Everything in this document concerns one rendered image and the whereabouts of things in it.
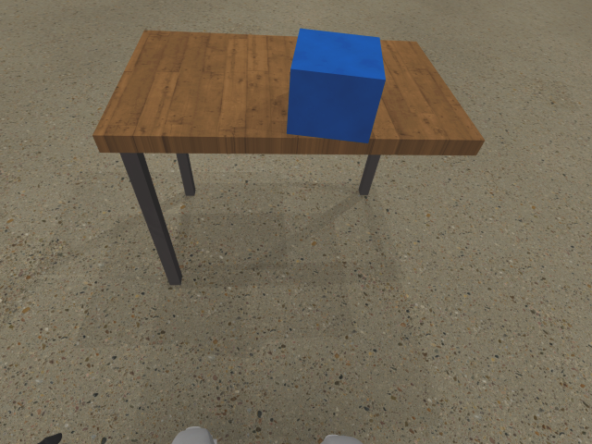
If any carton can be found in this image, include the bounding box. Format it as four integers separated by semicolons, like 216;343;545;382
287;29;386;143

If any table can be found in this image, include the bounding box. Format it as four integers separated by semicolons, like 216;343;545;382
92;31;485;285

